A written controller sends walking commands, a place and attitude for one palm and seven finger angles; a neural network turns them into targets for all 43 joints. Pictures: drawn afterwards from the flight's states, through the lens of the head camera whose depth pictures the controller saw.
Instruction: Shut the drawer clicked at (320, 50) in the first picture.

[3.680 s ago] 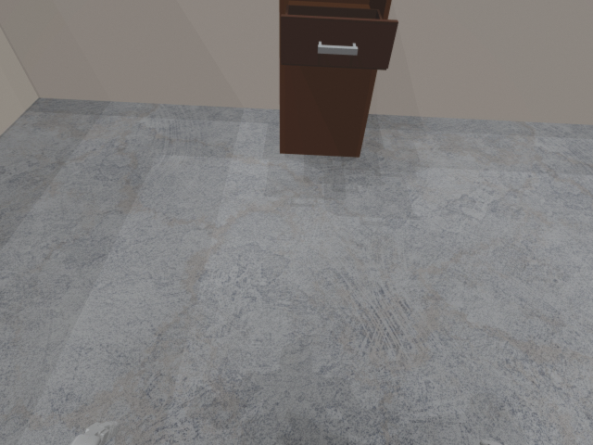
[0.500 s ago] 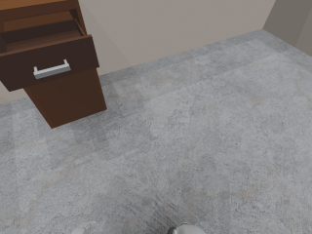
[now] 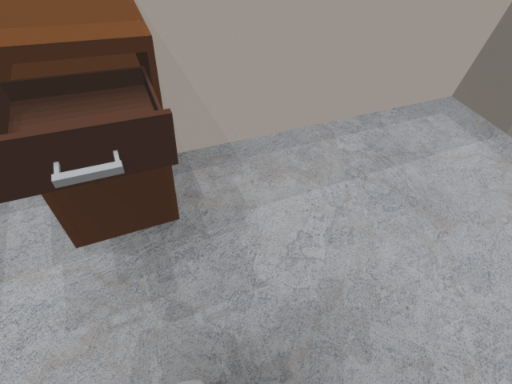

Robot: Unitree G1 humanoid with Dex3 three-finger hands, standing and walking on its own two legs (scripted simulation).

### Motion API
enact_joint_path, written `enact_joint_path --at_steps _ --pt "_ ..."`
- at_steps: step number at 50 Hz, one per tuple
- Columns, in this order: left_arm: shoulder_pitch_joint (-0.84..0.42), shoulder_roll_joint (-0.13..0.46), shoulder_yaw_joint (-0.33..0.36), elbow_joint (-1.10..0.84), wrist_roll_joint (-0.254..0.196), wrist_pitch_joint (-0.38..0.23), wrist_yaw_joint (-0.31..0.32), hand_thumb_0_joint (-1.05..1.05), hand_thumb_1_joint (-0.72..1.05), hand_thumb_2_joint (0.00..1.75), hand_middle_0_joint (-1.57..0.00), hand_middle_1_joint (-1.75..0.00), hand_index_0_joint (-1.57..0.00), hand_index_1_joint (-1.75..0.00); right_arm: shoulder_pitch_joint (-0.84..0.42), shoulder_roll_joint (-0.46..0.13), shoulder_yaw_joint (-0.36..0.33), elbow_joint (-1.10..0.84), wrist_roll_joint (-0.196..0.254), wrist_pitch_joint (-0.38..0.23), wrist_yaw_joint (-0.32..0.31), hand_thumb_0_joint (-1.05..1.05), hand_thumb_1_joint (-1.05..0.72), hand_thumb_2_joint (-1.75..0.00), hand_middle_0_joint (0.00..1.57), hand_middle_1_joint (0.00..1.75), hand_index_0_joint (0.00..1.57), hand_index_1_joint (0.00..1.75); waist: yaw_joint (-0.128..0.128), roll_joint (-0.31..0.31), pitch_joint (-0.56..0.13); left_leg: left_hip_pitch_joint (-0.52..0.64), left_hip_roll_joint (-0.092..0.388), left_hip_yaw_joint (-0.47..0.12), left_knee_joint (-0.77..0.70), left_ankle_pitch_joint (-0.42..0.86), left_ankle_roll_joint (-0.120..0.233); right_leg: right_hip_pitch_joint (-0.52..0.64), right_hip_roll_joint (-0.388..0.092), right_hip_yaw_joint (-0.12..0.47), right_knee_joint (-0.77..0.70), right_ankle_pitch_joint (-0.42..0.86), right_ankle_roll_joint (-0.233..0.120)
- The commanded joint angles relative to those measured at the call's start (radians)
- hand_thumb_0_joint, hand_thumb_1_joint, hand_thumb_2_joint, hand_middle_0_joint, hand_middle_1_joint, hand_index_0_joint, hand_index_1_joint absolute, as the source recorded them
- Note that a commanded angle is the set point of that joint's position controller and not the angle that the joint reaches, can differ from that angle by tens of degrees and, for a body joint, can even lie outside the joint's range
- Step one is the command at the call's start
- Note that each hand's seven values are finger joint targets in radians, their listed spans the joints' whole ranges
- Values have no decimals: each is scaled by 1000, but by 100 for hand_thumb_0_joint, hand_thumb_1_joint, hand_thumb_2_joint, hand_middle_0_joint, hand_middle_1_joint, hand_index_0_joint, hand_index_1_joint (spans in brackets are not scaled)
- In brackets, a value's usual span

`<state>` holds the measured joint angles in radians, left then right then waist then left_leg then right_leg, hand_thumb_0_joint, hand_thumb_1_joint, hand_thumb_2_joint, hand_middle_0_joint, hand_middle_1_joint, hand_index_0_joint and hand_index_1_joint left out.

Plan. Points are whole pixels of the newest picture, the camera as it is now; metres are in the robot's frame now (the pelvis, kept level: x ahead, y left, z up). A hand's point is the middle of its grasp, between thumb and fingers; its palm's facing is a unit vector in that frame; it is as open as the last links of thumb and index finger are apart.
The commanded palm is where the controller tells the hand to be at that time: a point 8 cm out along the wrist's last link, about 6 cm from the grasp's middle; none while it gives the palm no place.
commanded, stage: turn to face it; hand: left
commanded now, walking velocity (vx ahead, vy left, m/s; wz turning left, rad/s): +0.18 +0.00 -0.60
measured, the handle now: (88, 167) +0.51 +0.42 -0.03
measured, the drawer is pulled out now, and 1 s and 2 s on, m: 0.30 0.30 0.30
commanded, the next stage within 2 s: take the last steps up to it in 1.00 s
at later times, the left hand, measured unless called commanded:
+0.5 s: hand (174, 343) +0.21 +0.16 -0.13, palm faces +0.16 -0.96 -0.24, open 7.4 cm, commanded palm none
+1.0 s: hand out of the picture +0.01 +0.20 -0.17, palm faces +0.47 -0.85 -0.25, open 7.4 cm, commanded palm none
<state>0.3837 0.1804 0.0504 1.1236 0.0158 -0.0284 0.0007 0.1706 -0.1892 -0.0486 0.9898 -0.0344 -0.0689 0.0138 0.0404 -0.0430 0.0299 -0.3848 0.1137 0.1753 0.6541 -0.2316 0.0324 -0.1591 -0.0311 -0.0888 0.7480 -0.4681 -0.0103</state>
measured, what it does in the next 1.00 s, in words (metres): steps on the spot, turning left: right foot, then left foot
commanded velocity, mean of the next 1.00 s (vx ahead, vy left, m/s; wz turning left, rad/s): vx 0.00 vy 0.00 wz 0.47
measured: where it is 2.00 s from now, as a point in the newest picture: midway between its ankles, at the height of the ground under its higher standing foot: outside the picture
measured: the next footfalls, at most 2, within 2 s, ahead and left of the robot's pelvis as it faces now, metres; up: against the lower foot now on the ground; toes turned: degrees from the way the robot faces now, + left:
right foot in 0.40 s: +0.18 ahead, -0.11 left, +0.00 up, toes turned -2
left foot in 0.86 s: +0.10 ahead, +0.11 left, +0.00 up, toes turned +30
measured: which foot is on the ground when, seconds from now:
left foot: down 0.00-0.40, up 0.42-0.84, down 0.86-1.00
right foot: up 0.00-0.38, down 0.40-0.86, up 0.88-1.00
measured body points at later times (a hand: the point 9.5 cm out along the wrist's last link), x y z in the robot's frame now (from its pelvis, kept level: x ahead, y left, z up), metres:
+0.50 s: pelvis +0.10 -0.03 +0.01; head +0.13 -0.06 +0.46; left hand +0.20 +0.21 -0.11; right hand +0.11 -0.25 -0.16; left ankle +0.05 +0.09 -0.66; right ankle +0.14 -0.11 -0.72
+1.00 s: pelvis +0.09 +0.00 +0.01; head +0.11 +0.04 +0.46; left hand -0.01 +0.25 -0.15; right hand +0.31 -0.17 -0.11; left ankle +0.07 +0.09 -0.72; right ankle +0.13 -0.13 -0.65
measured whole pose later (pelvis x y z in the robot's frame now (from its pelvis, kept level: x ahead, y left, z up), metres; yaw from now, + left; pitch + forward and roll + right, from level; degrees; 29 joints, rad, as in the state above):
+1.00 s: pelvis +0.09 +0.00 +0.01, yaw +24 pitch -1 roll -1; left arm 0.26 0.27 0.07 1.00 0.02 0.08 0.02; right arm 0.11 -0.22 -0.03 0.90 -0.02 0.02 0.00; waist 0.04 -0.04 0.09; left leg -0.27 0.03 0.10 0.57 -0.29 0.04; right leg -0.45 -0.11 -0.11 1.08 -0.48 0.07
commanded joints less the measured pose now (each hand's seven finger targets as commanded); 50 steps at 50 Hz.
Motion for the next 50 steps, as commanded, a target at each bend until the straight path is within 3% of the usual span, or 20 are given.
enact_joint_path --at_steps 1,3,5,7,14,16,18,19,20,21,24,27,38,41,42,43,44,45,46,50 --pt "-96 72 16 -107 2 -26 -6 0 90 90 -20 -30 -20 -30 265 -158 -27 30 5 -3 -37 0 -90 -90 20 30 20 30 -123 244 -25 372 361 -391 -400 167 107 -480 -60 77 519 8 -17" --pt "-76 35 15 -78 5 -12 -9 0 90 90 -20 -30 -20 -30 190 -95 -3 26 6 -12 -41 0 -90 -90 20 30 20 30 -69 149 32 260 285 -227 -393 379 89 -416 -84 87 483 102 5" --pt "-28 1 7 -66 4 4 -3 0 90 90 -20 -30 -20 -30 172 -80 4 36 14 -16 -45 0 -90 -90 20 30 20 30 -35 177 1 226 216 -115 -382 542 84 -337 -84 55 373 131 28" --pt "-32 -9 5 -65 5 13 3 0 90 90 -20 -30 -20 -30 173 -62 3 44 18 -14 -45 0 -90 -90 20 30 20 30 -28 184 -11 210 173 -92 -376 645 92 -275 -76 28 250 160 44" --pt "-180 21 13 -143 -1 26 18 0 90 90 -20 -30 -20 -30 179 -116 -20 47 11 37 -38 0 -90 -90 20 30 20 30 -55 233 -21 227 164 -212 -304 570 123 -214 -33 -14 -12 153 69" --pt "-186 36 20 -160 -3 26 21 0 90 90 -20 -30 -20 -30 160 -122 -28 39 11 53 -37 0 -90 -90 20 30 20 30 -46 225 -8 182 159 -262 -277 483 115 -156 -22 -14 -90 163 68" --pt "-133 59 28 -156 -5 16 23 0 90 90 -20 -30 -20 -30 134 -117 -33 25 16 63 -33 0 -90 -90 20 30 20 30 -7 158 -29 118 108 -260 -185 329 61 -9 -39 -7 -297 322 68" --pt "-92 119 38 -151 2 4 30 0 90 90 -20 -30 -20 -30 149 -76 -30 15 25 63 -27 0 -90 -90 20 30 20 30 6 8 -79 -3 27 -185 -45 123 -3 158 -177 113 -370 494 41" --pt "-38 218 59 -151 11 0 37 0 90 90 -20 -30 -20 -30 151 -11 -21 -20 28 66 -23 0 -90 -90 20 30 20 30 21 -271 -113 -171 -113 -69 202 -347 -69 252 -432 323 -411 742 -58" --pt "-44 227 53 -166 2 7 37 0 90 90 -20 -30 -20 -30 143 -65 -35 -32 26 84 -29 0 -90 -90 20 30 20 30 19 -210 -117 -137 -84 -153 387 -418 -64 140 -495 301 -421 777 -134" --pt "-200 132 33 -214 -3 13 41 0 90 90 -20 -30 -20 -30 149 -52 -42 3 14 113 -13 0 -90 -90 20 30 20 30 -49 -123 -18 -161 -33 -165 581 -232 -84 -7 -358 123 -457 504 -100" --pt "-202 111 28 -226 0 8 43 0 90 90 -20 -30 -20 -30 141 -39 -42 -8 13 121 -3 0 -90 -90 20 30 20 30 -61 -96 -15 -171 -31 -150 567 -155 -96 -12 -323 11 -453 506 -85" --pt "-116 206 51 -215 20 29 33 0 90 90 -20 -30 -20 -30 -49 -64 -25 -127 17 114 8 0 -90 -90 20 30 20 30 -2 -138 -25 -32 -50 -51 140 -203 -79 17 -374 -56 -368 562 -112" --pt "-125 214 55 -209 11 35 24 0 90 90 -20 -30 -20 -30 14 -103 -28 -122 17 102 5 0 -90 -90 20 30 20 30 -43 -83 -75 147 -61 -41 -107 -51 -62 -18 -337 -110 -229 537 -48" --pt "-124 194 51 -219 2 40 22 0 90 90 -20 -30 -20 -30 76 -164 -42 -111 14 90 4 0 -90 -90 20 30 20 30 -81 64 -130 306 8 -131 -235 126 -34 -119 -293 -140 -75 442 5" --pt "-138 130 35 -261 -6 44 16 0 90 90 -20 -30 -20 -30 124 -279 -66 -114 8 81 -5 0 -90 -90 20 30 20 30 -110 384 -136 429 271 -489 -305 495 93 -388 -139 -155 145 -61 94" --pt "-209 133 20 -289 2 54 22 0 90 90 -20 -30 -20 -30 164 -319 -68 -95 13 89 -17 0 -90 -90 20 30 20 30 -133 330 -134 377 352 -526 -308 687 194 -405 -99 -25 291 -219 91" --pt "-200 139 24 -280 3 59 21 0 90 90 -20 -30 -20 -30 126 -299 -58 -98 9 88 -24 0 -90 -90 20 30 20 30 -102 231 -102 341 336 -441 -304 626 206 -404 -118 20 356 -153 80" --pt "-179 127 26 -256 6 63 24 0 90 90 -20 -30 -20 -30 80 -266 -51 -106 10 82 -32 0 -90 -90 20 30 20 30 -85 299 -120 329 268 -407 -299 606 173 -411 -110 44 379 -107 82" --pt "-117 145 31 -197 1 67 13 0 90 90 -20 -30 -20 -30 -24 -206 -26 -127 19 76 -34 0 -90 -90 20 30 20 30 -38 198 -72 277 135 -262 -313 512 114 -365 -79 52 404 86 94"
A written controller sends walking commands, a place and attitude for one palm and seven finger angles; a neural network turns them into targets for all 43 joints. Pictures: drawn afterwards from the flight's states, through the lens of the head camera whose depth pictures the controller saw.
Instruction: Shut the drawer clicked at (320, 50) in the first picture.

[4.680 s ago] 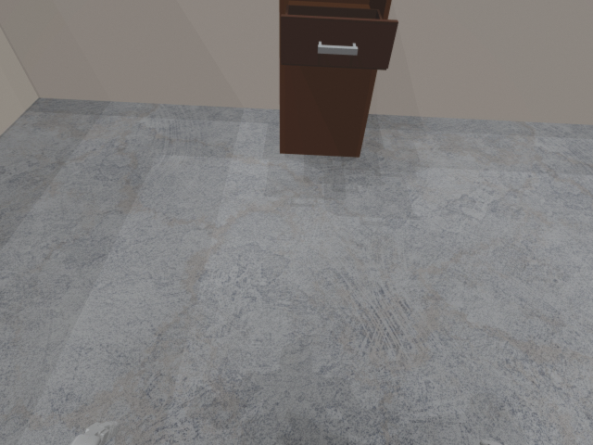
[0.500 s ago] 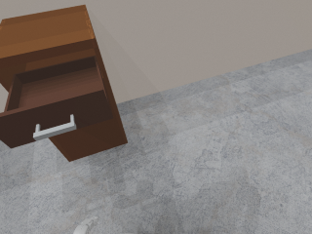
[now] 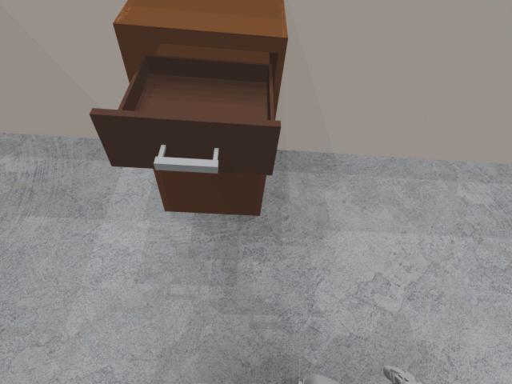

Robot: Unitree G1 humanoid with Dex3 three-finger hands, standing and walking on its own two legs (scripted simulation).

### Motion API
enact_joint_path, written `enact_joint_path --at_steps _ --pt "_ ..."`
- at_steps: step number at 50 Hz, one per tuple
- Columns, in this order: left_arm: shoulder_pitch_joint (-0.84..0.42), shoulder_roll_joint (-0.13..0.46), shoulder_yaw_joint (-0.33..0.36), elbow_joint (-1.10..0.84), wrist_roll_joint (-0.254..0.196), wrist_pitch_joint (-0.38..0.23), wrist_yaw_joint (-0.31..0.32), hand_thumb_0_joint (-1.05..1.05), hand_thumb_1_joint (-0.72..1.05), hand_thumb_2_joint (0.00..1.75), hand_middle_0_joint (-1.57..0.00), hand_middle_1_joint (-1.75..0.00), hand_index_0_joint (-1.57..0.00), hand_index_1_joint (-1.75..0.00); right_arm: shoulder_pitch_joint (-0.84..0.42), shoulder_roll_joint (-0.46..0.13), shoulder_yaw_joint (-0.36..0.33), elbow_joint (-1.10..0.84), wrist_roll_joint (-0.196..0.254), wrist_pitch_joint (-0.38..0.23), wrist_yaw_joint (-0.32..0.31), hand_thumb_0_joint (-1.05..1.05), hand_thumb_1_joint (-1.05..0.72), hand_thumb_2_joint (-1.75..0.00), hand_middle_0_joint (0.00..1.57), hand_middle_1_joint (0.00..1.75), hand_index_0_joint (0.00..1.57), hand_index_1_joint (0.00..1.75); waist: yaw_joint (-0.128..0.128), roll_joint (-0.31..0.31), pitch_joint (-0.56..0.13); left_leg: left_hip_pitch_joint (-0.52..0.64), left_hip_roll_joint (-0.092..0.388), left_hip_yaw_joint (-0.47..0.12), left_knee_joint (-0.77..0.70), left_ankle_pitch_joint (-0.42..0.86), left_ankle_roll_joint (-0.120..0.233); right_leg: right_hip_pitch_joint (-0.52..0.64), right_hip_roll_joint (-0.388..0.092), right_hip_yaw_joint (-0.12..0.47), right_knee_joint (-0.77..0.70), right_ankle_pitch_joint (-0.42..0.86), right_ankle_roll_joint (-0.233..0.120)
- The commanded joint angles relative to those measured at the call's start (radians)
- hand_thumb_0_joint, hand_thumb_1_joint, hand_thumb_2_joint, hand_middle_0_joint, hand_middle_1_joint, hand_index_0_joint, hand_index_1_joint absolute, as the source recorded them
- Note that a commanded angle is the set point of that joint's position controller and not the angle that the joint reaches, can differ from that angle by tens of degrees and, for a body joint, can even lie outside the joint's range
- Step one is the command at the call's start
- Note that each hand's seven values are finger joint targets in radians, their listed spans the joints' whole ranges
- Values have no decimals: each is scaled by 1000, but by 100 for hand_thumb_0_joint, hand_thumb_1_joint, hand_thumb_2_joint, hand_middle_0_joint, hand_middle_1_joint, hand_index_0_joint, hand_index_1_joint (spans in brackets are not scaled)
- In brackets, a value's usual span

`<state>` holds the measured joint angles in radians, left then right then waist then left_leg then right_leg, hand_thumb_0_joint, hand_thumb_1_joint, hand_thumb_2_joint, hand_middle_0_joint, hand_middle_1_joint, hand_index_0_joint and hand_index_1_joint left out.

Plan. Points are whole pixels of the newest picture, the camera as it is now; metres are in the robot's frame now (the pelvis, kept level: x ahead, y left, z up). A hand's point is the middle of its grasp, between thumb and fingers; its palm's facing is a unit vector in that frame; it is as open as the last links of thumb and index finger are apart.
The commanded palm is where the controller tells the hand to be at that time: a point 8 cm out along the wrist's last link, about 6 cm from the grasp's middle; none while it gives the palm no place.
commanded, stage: take the last steps up to it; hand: left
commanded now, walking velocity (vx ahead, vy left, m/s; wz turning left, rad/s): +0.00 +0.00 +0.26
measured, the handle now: (188, 158) +0.55 +0.21 -0.04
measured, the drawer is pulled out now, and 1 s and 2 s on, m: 0.30 0.30 0.30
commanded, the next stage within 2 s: come to a stop and stand still in 1.14 s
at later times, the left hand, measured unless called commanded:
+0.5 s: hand out of the picture -0.01 +0.12 -0.15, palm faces +0.15 -0.97 -0.21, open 7.4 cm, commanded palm none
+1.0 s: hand out of the picture +0.12 +0.20 -0.18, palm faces +0.15 -0.97 -0.17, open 7.4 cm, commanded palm none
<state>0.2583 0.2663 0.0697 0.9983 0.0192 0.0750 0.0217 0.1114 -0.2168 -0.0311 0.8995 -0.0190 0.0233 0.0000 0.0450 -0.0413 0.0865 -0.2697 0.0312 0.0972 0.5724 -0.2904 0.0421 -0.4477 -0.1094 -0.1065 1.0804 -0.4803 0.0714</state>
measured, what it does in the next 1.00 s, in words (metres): walks ahead: right foot, then left foot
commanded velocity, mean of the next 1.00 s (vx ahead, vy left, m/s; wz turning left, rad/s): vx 0.26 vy -0.02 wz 0.05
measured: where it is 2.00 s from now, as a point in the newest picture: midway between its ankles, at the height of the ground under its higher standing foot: (235, 381)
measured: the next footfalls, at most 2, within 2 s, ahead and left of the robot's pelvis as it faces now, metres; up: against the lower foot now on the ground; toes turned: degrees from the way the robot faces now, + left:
right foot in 0.30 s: +0.03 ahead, -0.13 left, +0.00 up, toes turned -2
left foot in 0.82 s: +0.19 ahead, +0.13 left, +0.00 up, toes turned +14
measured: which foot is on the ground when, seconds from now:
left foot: down 0.00-0.32, up 0.34-0.80, down 0.82-1.00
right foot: up 0.00-0.28, down 0.30-0.82, up 0.84-1.00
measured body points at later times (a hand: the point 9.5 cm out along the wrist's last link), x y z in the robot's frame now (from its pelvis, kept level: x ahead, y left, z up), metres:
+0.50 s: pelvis +0.02 -0.05 +0.01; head +0.02 -0.07 +0.46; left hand -0.01 +0.17 -0.13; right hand +0.04 -0.28 -0.15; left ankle +0.03 +0.11 -0.65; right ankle -0.01 -0.13 -0.73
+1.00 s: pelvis +0.16 +0.02 +0.00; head +0.18 +0.04 +0.45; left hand +0.11 +0.25 -0.16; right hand +0.26 -0.20 -0.13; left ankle +0.15 +0.12 -0.73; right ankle +0.13 -0.10 -0.65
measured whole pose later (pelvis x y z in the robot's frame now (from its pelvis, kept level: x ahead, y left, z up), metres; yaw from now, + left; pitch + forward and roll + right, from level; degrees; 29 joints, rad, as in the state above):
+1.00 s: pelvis +0.16 +0.02 +0.00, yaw +4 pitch -1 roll +1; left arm 0.33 0.16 0.06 1.12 0.02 -0.01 0.01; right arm 0.18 -0.14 -0.05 1.01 -0.01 -0.09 -0.03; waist 0.02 -0.05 0.04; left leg -0.18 0.02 0.19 0.46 -0.26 0.04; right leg -0.45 -0.09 -0.07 1.13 -0.37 0.00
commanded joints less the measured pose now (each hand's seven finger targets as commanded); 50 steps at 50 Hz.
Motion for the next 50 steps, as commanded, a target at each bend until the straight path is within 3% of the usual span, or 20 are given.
enact_joint_path --at_steps 1,6,10,13,14,15,16,17,18,20,23,30,35,37,39,40,41,42,45,50 --pt "11 60 9 -67 -3 -37 -9 0 90 90 -20 -30 -20 -30 41 -174 -42 -33 6 -19 -22 0 -90 -90 20 30 20 30 -40 169 -122 162 211 -180 -239 577 105 -69 3 69 47 106 14" --pt "-30 30 -1 -78 -5 -36 -1 0 90 90 -20 -30 -20 -30 107 -160 -44 2 0 -15 -20 0 -90 -90 20 30 20 30 -68 166 -110 172 228 -248 -269 423 135 -15 19 72 -137 56 14" --pt "-25 -3 -12 -71 2 -52 -12 0 90 90 -20 -30 -20 -30 119 -150 -50 25 -11 -15 -16 0 -90 -90 20 30 20 30 -76 201 -80 86 221 -315 -328 -46 134 89 50 41 -329 21 -12" --pt "77 -17 -14 -28 6 -73 -19 0 90 90 -20 -30 -20 -30 104 -132 -49 41 -8 -16 -13 0 -90 -90 20 30 20 30 -23 154 -58 -66 174 -303 -282 -267 93 306 87 9 -563 122 -29" --pt "146 3 -9 -2 11 -82 -16 0 90 90 -20 -30 -20 -30 100 -104 -46 46 -3 -17 -12 0 -90 -90 20 30 20 30 10 67 -47 -179 112 -252 -180 -321 54 438 64 40 -675 140 -37" --pt "211 68 6 13 26 -91 -8 0 90 90 -20 -30 -20 -30 98 -35 -34 32 8 -19 -8 0 -90 -90 20 30 20 30 39 -162 -25 -360 -12 -121 90 -322 -7 509 -122 294 -838 -113 -99" --pt "235 141 15 3 16 -91 1 0 90 90 -20 -30 -20 -30 32 -18 -28 -14 3 -18 1 0 -90 -90 20 30 20 30 67 -296 44 -454 -42 -64 300 -296 -29 413 -320 561 -1011 -326 -188" --pt "206 125 10 -9 7 -93 7 0 90 90 -20 -30 -20 -30 2 -66 -41 -23 -10 -15 9 0 -90 -90 20 30 20 30 45 -167 92 -443 -2 -126 397 -226 -23 288 -338 569 -1053 -377 -216" --pt "155 93 10 -5 4 -111 9 0 90 90 -20 -30 -20 -30 33 -65 -47 6 -14 -13 13 0 -90 -90 20 30 20 30 10 -204 116 -433 20 -142 449 -131 -22 246 -290 537 -1057 -327 -194" --pt "104 18 -13 -6 -2 -125 4 0 90 90 -20 -30 -20 -30 104 -54 -53 64 -15 -11 20 0 -90 -90 20 30 20 30 -41 -81 124 -372 41 -119 511 4 -37 214 -207 343 -1003 -103 -160" --pt "147 -13 -21 15 -4 -144 1 0 90 90 -20 -30 -20 -30 165 -15 -48 104 -12 -15 23 0 -90 -90 20 30 20 30 -51 -59 67 -360 41 -85 518 103 -61 295 -138 174 -961 163 -145" --pt "279 -28 -22 97 5 -162 6 0 90 90 -20 -30 -20 -30 41 1 -41 75 -7 -31 24 0 -90 -90 20 30 20 30 -3 -55 49 -437 81 -53 361 87 -70 453 -180 177 -925 377 -212" --pt "298 -18 -17 136 11 -151 8 0 90 90 -20 -30 -20 -30 -24 37 -25 61 -1 -52 28 0 -90 -90 20 30 20 30 13 -100 49 -286 42 13 139 19 -35 434 -171 132 -855 542 -215" --pt "279 -9 -12 139 10 -145 8 0 90 90 -20 -30 -20 -30 27 31 -26 75 1 -62 22 0 -90 -90 20 30 20 30 -14 -97 30 -157 21 30 49 14 -17 398 -167 117 -790 579 -205" --pt "255 -17 -11 141 -1 -142 5 0 90 90 -20 -30 -20 -30 205 -2 -32 136 -6 -77 6 0 -90 -90 20 30 20 30 -95 -40 -54 134 -21 59 -91 112 1 314 -90 45 -546 688 -163" --pt "278 -52 -16 134 -9 -142 0 0 90 90 -20 -30 -20 -30 338 -83 -51 170 -13 -87 -8 0 -90 -90 20 30 20 30 -142 110 -169 375 131 -114 -121 170 47 164 -25 6 -317 517 -122" --pt "290 -104 -32 107 -16 -141 -4 0 90 90 -20 -30 -20 -30 439 -197 -75 187 -11 -88 -18 0 -90 -90 20 30 20 30 -153 333 -254 539 403 -469 -194 293 149 -72 82 -33 -29 -50 -78" --pt "216 -67 -22 82 -7 -135 3 0 90 90 -20 -30 -20 -30 453 -197 -70 190 -1 -75 -24 0 -90 -90 20 30 20 30 -164 236 -231 488 447 -515 -267 310 190 -123 74 64 107 -112 -97" --pt "112 -84 -11 81 0 -123 -12 0 90 90 -20 -30 -20 -30 254 -59 -37 152 -3 -89 -30 0 -90 -90 20 30 20 30 -96 121 -15 187 349 -293 -330 317 149 -144 -22 102 162 83 -82" --pt "131 -109 -10 68 7 -86 -21 0 90 90 -20 -30 -20 -30 206 -20 -29 135 -1 -104 -28 0 -90 -90 20 30 20 30 -29 151 -5 86 259 -86 -365 411 126 -64 -27 69 -25 191 -53"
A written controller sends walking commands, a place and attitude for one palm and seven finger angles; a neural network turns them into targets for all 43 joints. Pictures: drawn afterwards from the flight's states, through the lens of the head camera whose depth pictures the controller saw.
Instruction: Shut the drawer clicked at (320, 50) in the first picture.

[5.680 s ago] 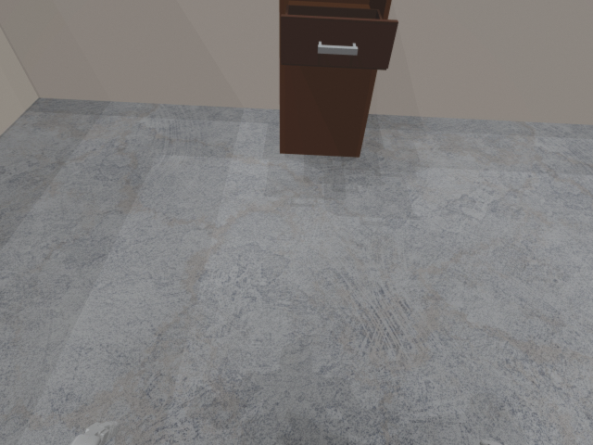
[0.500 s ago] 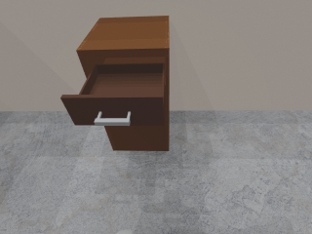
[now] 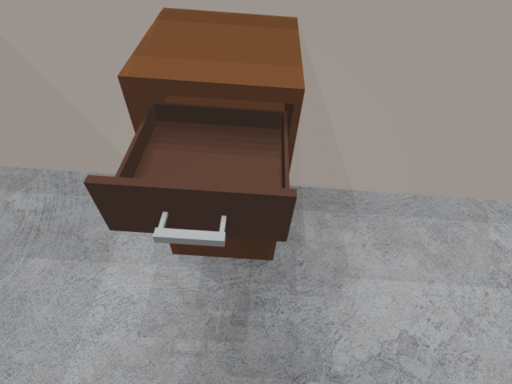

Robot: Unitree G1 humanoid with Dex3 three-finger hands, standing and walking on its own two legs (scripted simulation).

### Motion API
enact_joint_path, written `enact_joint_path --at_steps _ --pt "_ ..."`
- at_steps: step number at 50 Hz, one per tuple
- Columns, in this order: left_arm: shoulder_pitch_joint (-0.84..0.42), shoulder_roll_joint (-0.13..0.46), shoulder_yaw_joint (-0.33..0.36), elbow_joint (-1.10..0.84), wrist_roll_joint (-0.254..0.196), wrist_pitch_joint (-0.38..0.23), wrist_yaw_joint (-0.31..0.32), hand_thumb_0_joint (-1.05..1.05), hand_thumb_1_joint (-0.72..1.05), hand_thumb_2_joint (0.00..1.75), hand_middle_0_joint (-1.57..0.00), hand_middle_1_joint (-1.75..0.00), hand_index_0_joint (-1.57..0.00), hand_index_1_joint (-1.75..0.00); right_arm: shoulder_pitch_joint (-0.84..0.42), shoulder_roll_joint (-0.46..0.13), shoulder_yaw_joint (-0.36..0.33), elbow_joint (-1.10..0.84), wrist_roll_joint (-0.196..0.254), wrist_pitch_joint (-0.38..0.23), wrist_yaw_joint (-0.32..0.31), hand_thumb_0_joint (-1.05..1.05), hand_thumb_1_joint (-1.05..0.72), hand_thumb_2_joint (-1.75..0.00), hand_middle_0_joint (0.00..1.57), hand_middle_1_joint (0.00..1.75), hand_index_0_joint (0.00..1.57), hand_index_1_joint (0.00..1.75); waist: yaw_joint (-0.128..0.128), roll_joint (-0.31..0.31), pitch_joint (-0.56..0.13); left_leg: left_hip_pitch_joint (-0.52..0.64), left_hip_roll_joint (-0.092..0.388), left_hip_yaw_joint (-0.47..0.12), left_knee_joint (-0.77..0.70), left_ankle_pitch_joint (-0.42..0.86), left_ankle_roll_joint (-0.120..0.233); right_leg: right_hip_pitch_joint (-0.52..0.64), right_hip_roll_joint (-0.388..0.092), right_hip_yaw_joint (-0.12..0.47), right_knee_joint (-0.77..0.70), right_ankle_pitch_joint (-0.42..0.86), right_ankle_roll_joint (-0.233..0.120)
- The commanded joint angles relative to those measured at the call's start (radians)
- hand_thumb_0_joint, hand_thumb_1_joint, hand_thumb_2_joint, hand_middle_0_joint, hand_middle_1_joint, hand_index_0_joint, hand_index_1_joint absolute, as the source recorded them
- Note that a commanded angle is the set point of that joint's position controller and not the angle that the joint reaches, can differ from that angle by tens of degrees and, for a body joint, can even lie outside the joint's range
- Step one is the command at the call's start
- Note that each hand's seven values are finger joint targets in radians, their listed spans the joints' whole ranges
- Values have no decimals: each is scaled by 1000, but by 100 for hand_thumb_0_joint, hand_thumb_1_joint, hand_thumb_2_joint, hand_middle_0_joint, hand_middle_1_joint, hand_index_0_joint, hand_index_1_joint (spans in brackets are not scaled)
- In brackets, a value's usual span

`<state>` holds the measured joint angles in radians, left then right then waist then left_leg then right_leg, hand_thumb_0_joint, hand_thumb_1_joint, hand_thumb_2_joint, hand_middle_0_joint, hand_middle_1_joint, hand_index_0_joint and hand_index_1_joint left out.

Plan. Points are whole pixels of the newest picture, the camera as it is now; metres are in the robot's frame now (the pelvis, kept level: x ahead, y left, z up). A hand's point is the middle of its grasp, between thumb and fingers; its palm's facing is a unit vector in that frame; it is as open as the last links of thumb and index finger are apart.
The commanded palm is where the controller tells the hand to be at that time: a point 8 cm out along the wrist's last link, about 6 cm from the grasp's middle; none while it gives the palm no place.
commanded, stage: take the last steps up to it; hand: left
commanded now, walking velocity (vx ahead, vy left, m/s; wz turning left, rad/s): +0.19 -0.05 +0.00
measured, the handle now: (192, 228) +0.40 +0.16 -0.05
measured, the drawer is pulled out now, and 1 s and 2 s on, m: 0.30 0.30 0.30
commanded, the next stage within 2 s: come to a stop and stand still in 0.14 s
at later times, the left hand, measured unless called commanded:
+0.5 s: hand (186, 364) +0.18 +0.14 -0.16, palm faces +0.05 -0.97 -0.25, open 7.2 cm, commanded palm none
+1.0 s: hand out of the picture +0.08 +0.23 -0.17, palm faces +0.04 -0.97 -0.24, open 7.4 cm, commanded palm none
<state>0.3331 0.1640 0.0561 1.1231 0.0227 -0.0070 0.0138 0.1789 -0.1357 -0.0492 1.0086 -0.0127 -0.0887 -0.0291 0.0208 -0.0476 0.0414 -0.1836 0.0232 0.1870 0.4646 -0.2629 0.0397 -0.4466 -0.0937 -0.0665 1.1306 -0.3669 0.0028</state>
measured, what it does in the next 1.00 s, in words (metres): steps on the spot: right foot, then left foot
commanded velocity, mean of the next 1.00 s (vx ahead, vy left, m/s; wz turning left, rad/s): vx -0.02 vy -0.04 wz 0.00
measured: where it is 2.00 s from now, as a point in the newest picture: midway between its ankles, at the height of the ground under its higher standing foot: outside the picture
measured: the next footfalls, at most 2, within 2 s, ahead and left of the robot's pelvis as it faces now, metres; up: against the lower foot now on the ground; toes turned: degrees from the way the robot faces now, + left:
right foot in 0.26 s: +0.20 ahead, -0.14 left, +0.00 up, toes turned -7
left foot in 0.72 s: +0.10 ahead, +0.10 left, +0.00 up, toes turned +3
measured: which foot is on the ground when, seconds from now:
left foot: down 0.00-0.26, up 0.28-0.70, down 0.72-1.00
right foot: up 0.00-0.24, down 0.26-0.74, up 0.76-1.00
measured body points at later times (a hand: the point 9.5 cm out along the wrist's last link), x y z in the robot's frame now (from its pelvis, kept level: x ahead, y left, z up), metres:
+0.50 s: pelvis +0.10 -0.05 +0.00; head +0.14 -0.07 +0.45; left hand +0.18 +0.19 -0.14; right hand +0.11 -0.27 -0.17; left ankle +0.07 +0.08 -0.68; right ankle +0.16 -0.14 -0.74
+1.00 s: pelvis +0.06 +0.03 +0.00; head +0.05 +0.03 +0.45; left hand +0.08 +0.28 -0.15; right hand +0.11 -0.20 -0.15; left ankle +0.06 +0.10 -0.74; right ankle +0.04 -0.08 -0.67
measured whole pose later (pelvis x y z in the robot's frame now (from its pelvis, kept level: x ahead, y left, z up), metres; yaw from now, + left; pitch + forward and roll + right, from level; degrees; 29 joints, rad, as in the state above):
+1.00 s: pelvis +0.06 +0.03 +0.00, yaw -1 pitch -1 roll +0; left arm 0.34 0.20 0.04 0.95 0.04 0.08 0.01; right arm 0.31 -0.18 0.00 0.92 -0.04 0.00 -0.03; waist 0.01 0.00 -0.03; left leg -0.22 -0.04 0.12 0.51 -0.28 0.08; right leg -0.45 0.01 0.00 1.05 -0.38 0.00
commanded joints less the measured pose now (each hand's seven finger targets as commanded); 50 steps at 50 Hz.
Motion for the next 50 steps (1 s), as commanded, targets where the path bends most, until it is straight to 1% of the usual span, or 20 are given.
enact_joint_path --at_steps 1,8,11,12,13,14,15,17,19,25,31,32,34,35,36,37,38,41,44,50 --pt "27 -2 3 -73 4 -3 -16 0 90 90 -20 -30 -20 -30 140 -105 -10 24 -7 8 1 0 -90 -90 20 30 20 30 -7 156 57 -13 264 -170 -265 387 129 -64 -46 26 -128 92 17" --pt "-129 39 6 -149 2 -5 -23 0 90 90 -20 -30 -20 -30 143 -166 -27 30 -20 33 7 0 -90 -90 20 30 20 30 -27 169 72 20 270 -171 -199 295 115 40 -5 -28 -452 124 9" --pt "-16 82 16 -112 7 -24 -20 0 90 90 -20 -30 -20 -30 149 -152 -22 43 -15 43 12 0 -90 -90 20 30 20 30 28 79 10 -39 192 -121 -2 228 50 290 43 -60 -628 229 0" --pt "77 140 26 -83 11 -39 -13 0 90 90 -20 -30 -20 -30 156 -125 -14 43 -8 40 16 0 -90 -90 20 30 20 30 70 -40 -56 -127 124 -63 188 126 6 440 -55 61 -667 331 -30" --pt "125 232 42 -72 9 -48 -3 0 90 90 -20 -30 -20 -30 205 -60 0 28 1 40 19 0 -90 -90 20 30 20 30 57 -285 -136 -283 2 -15 431 -262 -44 573 -299 355 -752 617 -127" --pt "123 227 26 -80 -11 -46 2 0 90 90 -20 -30 -20 -30 185 -96 1 23 7 57 5 0 -90 -90 20 30 20 30 58 -176 -166 -216 21 -132 524 -386 -50 478 -346 369 -787 802 -201" --pt "26 197 18 -91 -8 -50 9 0 90 90 -20 -30 -20 -30 193 -78 1 40 10 65 1 0 -90 -90 20 30 20 30 18 -139 -134 -189 43 -173 542 -338 -57 407 -310 308 -783 882 -207" --pt "-90 163 7 -122 -5 -34 24 0 90 90 -20 -30 -20 -30 184 -67 3 61 14 88 -4 0 -90 -90 20 30 20 30 -10 -86 -70 -163 56 -190 538 -292 -68 291 -285 228 -762 951 -207" --pt "-132 157 6 -139 -3 -19 30 0 90 90 -20 -30 -20 -30 195 -56 0 74 17 117 -4 0 -90 -90 20 30 20 30 -28 -41 -68 -132 41 -185 516 -241 -77 226 -252 148 -768 867 -192" --pt "-125 186 32 -148 4 11 39 0 90 90 -20 -30 -20 -30 134 -82 -19 23 2 148 6 0 -90 -90 20 30 20 30 0 -57 -75 -198 7 -182 521 -207 -95 241 -263 164 -791 726 -212" --pt "-143 196 36 -156 13 24 34 0 90 90 -20 -30 -20 -30 124 -71 -19 -5 9 129 12 0 -90 -90 20 30 20 30 -8 -150 -115 -98 2 -152 273 -158 -81 226 -215 163 -797 414 -182" --pt "-112 239 22 -192 12 9 73 0 90 90 -20 -30 -20 -30 175 -155 -35 -80 14 99 15 0 -90 -90 20 30 20 30 -72 -20 -341 -106 -38 -96 227 -206 -97 476 -239 245 -653 844 -159" --pt "-100 189 14 -204 -1 19 61 0 90 90 -20 -30 -20 -30 132 -116 -15 -105 6 87 11 0 -90 -90 20 30 20 30 -47 96 -297 20 -14 -116 -68 -5 -59 293 -135 101 -561 370 -95" --pt "-99 143 -6 -197 -8 24 51 0 90 90 -20 -30 -20 -30 153 -152 -15 -95 0 81 8 0 -90 -90 20 30 20 30 -58 196 -217 44 81 -209 -137 76 -32 205 -47 23 -516 189 -40" --pt "-69 96 -20 -198 -11 37 37 0 90 90 -20 -30 -20 -30 116 -205 -16 -129 -13 83 5 0 -90 -90 20 30 20 30 -27 353 -111 -23 216 -372 -187 116 15 78 31 -22 -481 -47 -3" --pt "-56 84 -19 -201 -5 43 31 0 90 90 -20 -30 -20 -30 85 -231 -15 -145 -25 94 2 0 -90 -90 20 30 20 30 -22 279 -15 -119 269 -390 -190 142 77 69 57 4 -412 -68 -9" --pt "-79 92 -15 -199 11 57 26 0 90 90 -20 -30 -20 -30 78 -218 -12 -147 -27 90 -5 0 -90 -90 20 30 20 30 -35 292 60 -166 259 -417 -226 112 76 41 70 26 -305 -99 -13" --pt "-32 106 -4 -200 15 60 5 0 90 90 -20 -30 -20 -30 77 -223 1 -152 -26 94 -6 0 -90 -90 20 30 20 30 -17 124 154 -225 242 -397 -241 -45 102 -50 87 87 -95 -15 -14" --pt "-23 114 4 -228 18 56 -3 0 90 90 -20 -30 -20 -30 129 -226 1 -151 -27 83 -8 0 -90 -90 20 30 20 30 -25 97 149 -149 259 -430 -249 -134 125 -137 83 99 -31 3 -9" --pt "-31 105 2 -270 15 55 -15 0 90 90 -20 -30 -20 -30 192 -226 -11 -130 -26 68 -19 0 -90 -90 20 30 20 30 -45 133 12 35 281 -424 -199 93 154 -141 69 98 -147 -46 -5"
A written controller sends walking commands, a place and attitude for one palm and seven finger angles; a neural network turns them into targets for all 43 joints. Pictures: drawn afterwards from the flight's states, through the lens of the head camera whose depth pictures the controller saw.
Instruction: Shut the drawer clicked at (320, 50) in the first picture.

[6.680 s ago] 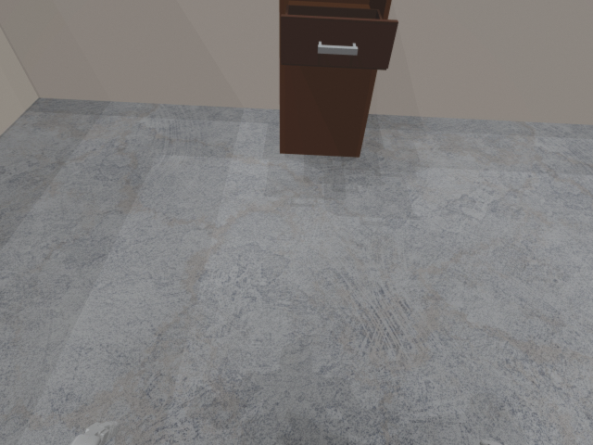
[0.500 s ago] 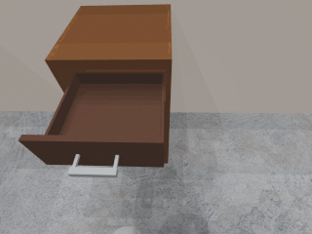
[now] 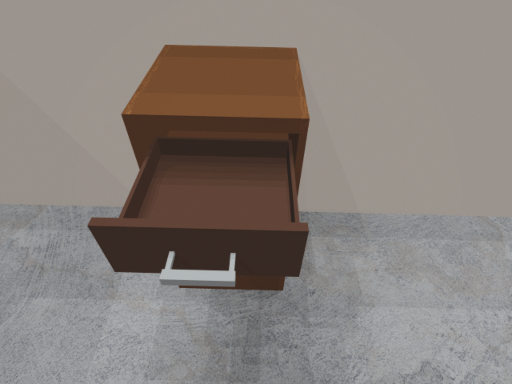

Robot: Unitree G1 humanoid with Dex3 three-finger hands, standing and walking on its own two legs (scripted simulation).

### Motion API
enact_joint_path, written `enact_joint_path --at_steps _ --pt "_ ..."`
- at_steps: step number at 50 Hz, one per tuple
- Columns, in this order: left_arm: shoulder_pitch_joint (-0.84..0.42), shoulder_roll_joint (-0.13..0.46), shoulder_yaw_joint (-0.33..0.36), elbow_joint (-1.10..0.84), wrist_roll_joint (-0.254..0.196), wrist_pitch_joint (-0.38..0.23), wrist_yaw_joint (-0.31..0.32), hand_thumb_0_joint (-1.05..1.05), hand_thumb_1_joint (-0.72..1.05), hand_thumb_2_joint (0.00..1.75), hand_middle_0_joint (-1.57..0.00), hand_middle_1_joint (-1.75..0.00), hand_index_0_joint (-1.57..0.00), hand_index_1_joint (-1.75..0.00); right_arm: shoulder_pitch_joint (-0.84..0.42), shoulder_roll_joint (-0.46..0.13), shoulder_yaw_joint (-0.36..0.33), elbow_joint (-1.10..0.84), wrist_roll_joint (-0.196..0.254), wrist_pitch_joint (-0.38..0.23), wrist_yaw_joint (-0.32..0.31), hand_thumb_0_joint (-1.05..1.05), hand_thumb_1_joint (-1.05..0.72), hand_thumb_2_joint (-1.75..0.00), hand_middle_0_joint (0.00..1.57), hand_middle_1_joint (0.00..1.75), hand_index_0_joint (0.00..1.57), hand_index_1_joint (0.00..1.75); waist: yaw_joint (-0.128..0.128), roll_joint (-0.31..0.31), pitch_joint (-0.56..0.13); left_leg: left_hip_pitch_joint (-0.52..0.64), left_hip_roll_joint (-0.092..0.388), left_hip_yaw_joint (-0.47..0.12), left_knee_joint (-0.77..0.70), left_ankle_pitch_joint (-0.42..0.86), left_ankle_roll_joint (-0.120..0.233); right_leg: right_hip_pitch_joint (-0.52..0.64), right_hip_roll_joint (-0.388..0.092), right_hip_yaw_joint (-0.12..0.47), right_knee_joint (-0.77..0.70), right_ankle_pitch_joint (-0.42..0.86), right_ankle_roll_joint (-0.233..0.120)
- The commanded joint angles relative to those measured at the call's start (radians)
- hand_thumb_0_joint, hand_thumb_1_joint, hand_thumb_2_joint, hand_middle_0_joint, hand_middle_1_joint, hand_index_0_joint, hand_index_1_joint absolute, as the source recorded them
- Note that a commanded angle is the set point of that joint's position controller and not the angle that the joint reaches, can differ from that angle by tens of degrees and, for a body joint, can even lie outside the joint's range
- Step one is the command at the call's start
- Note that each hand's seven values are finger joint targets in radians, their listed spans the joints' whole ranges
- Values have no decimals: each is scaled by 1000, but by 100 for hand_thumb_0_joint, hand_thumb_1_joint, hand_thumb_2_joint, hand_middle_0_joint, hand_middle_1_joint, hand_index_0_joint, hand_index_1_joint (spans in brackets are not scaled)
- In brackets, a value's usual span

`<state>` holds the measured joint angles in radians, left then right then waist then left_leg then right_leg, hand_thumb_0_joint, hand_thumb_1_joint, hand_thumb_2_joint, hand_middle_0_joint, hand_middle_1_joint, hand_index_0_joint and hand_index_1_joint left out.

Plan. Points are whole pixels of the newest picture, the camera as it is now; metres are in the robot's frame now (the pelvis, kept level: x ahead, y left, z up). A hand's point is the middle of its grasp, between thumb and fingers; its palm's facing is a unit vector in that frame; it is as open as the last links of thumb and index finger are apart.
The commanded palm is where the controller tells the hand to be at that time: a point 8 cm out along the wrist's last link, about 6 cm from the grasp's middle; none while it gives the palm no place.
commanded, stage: come to a stop and stand still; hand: left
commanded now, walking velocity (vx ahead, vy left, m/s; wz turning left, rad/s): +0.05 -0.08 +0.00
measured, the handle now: (200, 267) +0.34 +0.13 -0.04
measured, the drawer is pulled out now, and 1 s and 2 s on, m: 0.30 0.30 0.30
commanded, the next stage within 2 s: look again from close up in 1.18 s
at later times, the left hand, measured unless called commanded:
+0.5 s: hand out of the picture +0.05 +0.14 -0.16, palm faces +0.01 -0.97 -0.22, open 7.2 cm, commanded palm none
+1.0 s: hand out of the picture +0.02 +0.11 -0.16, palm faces +0.04 -0.98 -0.20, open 7.3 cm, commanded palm none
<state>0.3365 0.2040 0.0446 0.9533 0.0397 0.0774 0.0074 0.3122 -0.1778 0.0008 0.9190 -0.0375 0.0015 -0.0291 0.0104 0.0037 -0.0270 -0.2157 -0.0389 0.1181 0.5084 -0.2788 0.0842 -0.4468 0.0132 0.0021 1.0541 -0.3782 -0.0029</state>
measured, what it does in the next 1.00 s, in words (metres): steps on the spot: right foot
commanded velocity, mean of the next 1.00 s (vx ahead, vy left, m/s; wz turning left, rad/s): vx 0.00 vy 0.00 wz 0.00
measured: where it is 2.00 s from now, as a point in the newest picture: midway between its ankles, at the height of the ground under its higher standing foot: outside the picture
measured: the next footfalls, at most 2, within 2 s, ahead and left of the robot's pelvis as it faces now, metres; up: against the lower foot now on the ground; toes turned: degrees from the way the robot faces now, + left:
right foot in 0.18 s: +0.03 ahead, -0.12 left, +0.00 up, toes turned -1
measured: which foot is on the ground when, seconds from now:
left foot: down 0.00-1.00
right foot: up 0.00-0.16, down 0.18-1.00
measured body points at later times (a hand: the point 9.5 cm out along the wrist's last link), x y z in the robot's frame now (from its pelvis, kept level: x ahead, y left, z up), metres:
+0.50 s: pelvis +0.01 -0.04 +0.00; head +0.01 -0.05 +0.45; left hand +0.05 +0.19 -0.14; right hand -0.02 -0.25 -0.16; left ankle +0.00 +0.07 -0.73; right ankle -0.01 -0.12 -0.73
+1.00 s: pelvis +0.03 -0.06 +0.01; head +0.03 -0.07 +0.46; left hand +0.02 +0.16 -0.15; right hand +0.04 -0.28 -0.15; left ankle +0.00 +0.07 -0.73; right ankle -0.01 -0.12 -0.73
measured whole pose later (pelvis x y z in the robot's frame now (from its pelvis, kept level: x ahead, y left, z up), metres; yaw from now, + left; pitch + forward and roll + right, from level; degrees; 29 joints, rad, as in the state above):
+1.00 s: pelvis +0.03 -0.06 +0.01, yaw +1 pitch -1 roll +1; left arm 0.32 0.14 -0.02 1.09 0.01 0.00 0.04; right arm 0.27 -0.17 0.02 1.11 0.00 -0.01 -0.04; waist 0.01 0.00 0.01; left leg -0.13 0.02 0.05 0.40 -0.25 -0.01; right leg -0.11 0.06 -0.04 0.41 -0.28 -0.08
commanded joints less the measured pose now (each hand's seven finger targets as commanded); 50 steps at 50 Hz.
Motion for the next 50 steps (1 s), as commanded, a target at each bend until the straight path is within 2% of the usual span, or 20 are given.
enact_joint_path --at_steps 1,2,4,6,7,8,9,10,11,12,13,15,17,19,20,23,26,34,42,50 --pt "-45 59 10 -102 -1 -29 -13 0 90 90 -20 -30 -20 -30 61 -181 -60 -35 0 -23 -20 0 -90 -90 20 30 20 30 -40 92 71 80 331 -343 -241 140 107 -121 -31 16 -115 -39 -1" --pt "-43 52 7 -105 -3 -32 -13 0 90 90 -20 -30 -20 -30 62 -187 -63 -35 -1 -20 -18 0 -90 -90 20 30 20 30 -41 95 44 79 326 -334 -236 110 103 -79 -33 5 -178 -63 -4" --pt "-39 36 0 -105 -6 -40 -10 0 90 90 -20 -30 -20 -30 61 -192 -67 -25 -2 -15 -11 0 -90 -90 20 30 20 30 -47 104 37 42 308 -328 -224 54 98 10 -20 -19 -319 -87 -14" --pt "-8 25 1 -86 -9 -51 -5 0 90 90 -20 -30 -20 -30 62 -187 -65 -12 3 -10 -6 0 -90 -90 20 30 20 30 -28 66 21 -1 276 -315 -186 38 74 117 -1 -33 -482 18 -20" --pt "20 26 1 -75 -9 -57 0 0 90 90 -20 -30 -20 -30 52 -180 -60 -5 10 -9 -3 0 -90 -90 20 30 20 30 -10 40 6 -73 251 -285 -154 -42 45 224 -4 -22 -590 91 -23" --pt "31 42 2 -65 -9 -64 8 0 90 90 -20 -30 -20 -30 54 -150 -52 -1 16 -9 3 0 -90 -90 20 30 20 30 -7 -29 11 -151 196 -235 -117 -117 8 309 -38 46 -657 98 -37" --pt "42 69 -2 -56 -9 -72 16 0 90 90 -20 -30 -20 -30 49 -112 -39 -3 21 -9 6 0 -90 -90 20 30 20 30 -5 -121 16 -215 114 -161 -47 -178 -29 338 -131 190 -707 13 -77" --pt "33 95 -3 -51 -12 -78 21 0 90 90 -20 -30 -20 -30 47 -81 -29 -1 21 -7 6 0 -90 -90 20 30 20 30 -17 -180 39 -186 49 -90 17 -164 -58 269 -212 283 -773 -74 -127" --pt "-6 115 -6 -52 -18 -76 22 0 90 90 -20 -30 -20 -30 67 -71 -27 18 17 1 8 0 -90 -90 20 30 20 30 -44 -104 45 -105 42 -87 20 -152 -66 175 -244 301 -809 -191 -157" --pt "-30 106 -2 -58 -20 -80 24 0 90 90 -20 -30 -20 -30 82 -63 -25 41 14 8 10 0 -90 -90 20 30 20 30 -44 -145 81 -67 48 -88 43 -133 -66 100 -214 296 -837 -267 -149" --pt "-48 95 -4 -58 -21 -81 27 0 90 90 -20 -30 -20 -30 99 -61 -23 57 14 10 11 0 -90 -90 20 30 20 30 -54 -151 114 -51 50 -100 31 -92 -65 73 -193 268 -830 -231 -139" --pt "-49 73 -11 -41 -26 -84 25 0 90 90 -20 -30 -20 -30 121 -51 -17 87 15 4 10 0 -90 -90 20 30 20 30 -56 -76 146 -6 66 -126 -49 -14 -59 63 -144 194 -769 -103 -112" --pt "-34 53 -21 -30 -32 -85 22 0 90 90 -20 -30 -20 -30 119 -59 -11 99 15 -8 7 0 -90 -90 20 30 20 30 -38 33 169 -30 104 -176 -124 4 -47 93 -89 132 -705 -11 -86" --pt "-9 47 -24 -13 -31 -83 22 0 90 90 -20 -30 -20 -30 94 -66 -9 105 17 -17 5 0 -90 -90 20 30 20 30 -16 91 176 -80 129 -205 -169 -13 -37 155 -73 112 -684 62 -75" --pt "1 48 -26 -5 -32 -85 23 0 90 90 -20 -30 -20 -30 91 -66 -6 108 19 -21 4 0 -90 -90 20 30 20 30 -10 94 163 -81 134 -211 -173 22 -33 189 -70 103 -669 120 -72" --pt "13 44 -30 15 -33 -94 25 0 90 90 -20 -30 -20 -30 94 -65 -3 120 25 -30 -2 0 -90 -90 20 30 20 30 -10 23 97 -33 133 -179 -139 141 -38 255 -90 103 -665 267 -68" --pt "8 43 -33 28 -35 -101 27 0 90 90 -20 -30 -20 -30 97 -64 -3 137 28 -34 -6 0 -90 -90 20 30 20 30 -19 -2 33 36 134 -161 -123 228 -44 289 -105 97 -654 407 -68" --pt "10 44 -36 56 -33 -105 34 0 90 90 -20 -30 -20 -30 63 -62 -5 166 31 -25 -9 0 -90 -90 20 30 20 30 -24 -47 55 75 134 -146 -121 239 -54 291 -119 99 -674 511 -60" --pt "25 48 -40 85 -35 -104 35 0 90 90 -20 -30 -20 -30 34 -63 0 178 31 -23 -12 0 -90 -90 20 30 20 30 -19 2 85 86 135 -140 -140 226 -58 287 -122 103 -706 500 -54" --pt "31 53 -41 100 -34 -104 34 0 90 90 -20 -30 -20 -30 29 -61 2 179 32 -22 -12 0 -90 -90 20 30 20 30 -18 -10 85 76 130 -136 -146 176 -61 298 -123 110 -739 457 -44"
